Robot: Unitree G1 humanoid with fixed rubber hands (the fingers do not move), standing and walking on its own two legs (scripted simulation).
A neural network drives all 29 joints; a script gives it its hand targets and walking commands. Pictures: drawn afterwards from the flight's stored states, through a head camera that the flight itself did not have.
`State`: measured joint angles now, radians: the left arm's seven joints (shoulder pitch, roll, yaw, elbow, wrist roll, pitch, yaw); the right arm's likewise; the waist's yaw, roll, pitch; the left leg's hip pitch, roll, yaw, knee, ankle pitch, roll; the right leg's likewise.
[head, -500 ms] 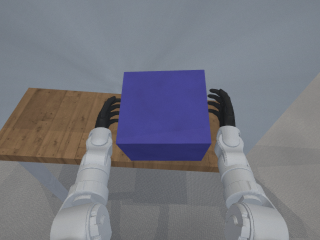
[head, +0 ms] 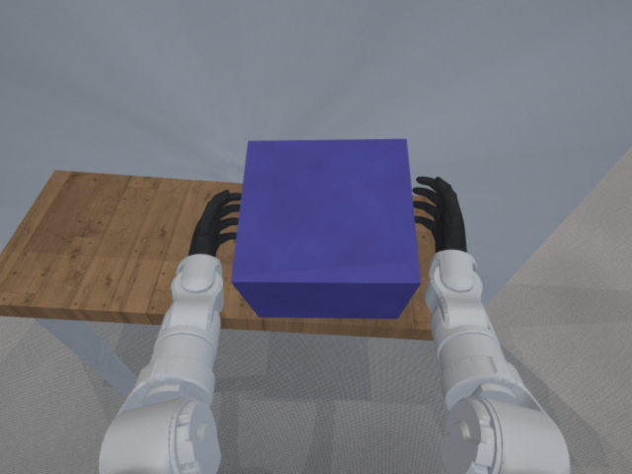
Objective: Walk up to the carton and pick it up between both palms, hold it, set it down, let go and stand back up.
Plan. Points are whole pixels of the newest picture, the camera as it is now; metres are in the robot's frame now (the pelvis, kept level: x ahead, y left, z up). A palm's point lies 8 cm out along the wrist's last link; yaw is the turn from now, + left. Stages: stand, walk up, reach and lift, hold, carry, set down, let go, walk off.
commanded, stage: set down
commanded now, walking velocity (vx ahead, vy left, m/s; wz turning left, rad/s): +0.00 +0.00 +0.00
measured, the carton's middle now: (327, 235) +0.45 +0.01 +0.00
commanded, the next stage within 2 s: none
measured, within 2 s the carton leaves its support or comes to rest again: rests again in 1.56 s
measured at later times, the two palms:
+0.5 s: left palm (209, 248) +0.39 +0.17 +0.04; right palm (448, 242) +0.40 -0.14 +0.08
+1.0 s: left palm (215, 248) +0.39 +0.17 +0.03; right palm (449, 245) +0.40 -0.15 +0.06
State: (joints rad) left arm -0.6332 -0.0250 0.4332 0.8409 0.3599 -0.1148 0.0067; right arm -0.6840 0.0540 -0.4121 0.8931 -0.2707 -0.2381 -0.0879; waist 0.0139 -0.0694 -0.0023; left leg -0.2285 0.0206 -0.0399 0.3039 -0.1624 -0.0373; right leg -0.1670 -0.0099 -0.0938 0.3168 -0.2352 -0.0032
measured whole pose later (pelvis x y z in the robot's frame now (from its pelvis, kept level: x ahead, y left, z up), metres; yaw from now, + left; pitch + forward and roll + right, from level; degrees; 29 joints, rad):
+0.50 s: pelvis +0.00 +0.00 +0.00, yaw +0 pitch +6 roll +0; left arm -0.64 -0.03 0.45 0.87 0.36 -0.17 0.00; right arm -0.68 0.05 -0.44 0.89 -0.28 -0.25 -0.08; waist 0.01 -0.07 0.00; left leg -0.24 0.02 -0.04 0.30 -0.16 -0.04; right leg -0.18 -0.01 -0.09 0.32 -0.24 0.00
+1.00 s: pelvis +0.00 +0.00 +0.00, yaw +0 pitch +8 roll +0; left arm -0.65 -0.05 0.49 0.87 0.36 -0.23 -0.01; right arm -0.68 0.05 -0.48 0.89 -0.29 -0.28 -0.05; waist 0.01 -0.07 0.00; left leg -0.28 0.02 -0.04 0.30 -0.16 -0.03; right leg -0.21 -0.01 -0.09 0.32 -0.24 0.00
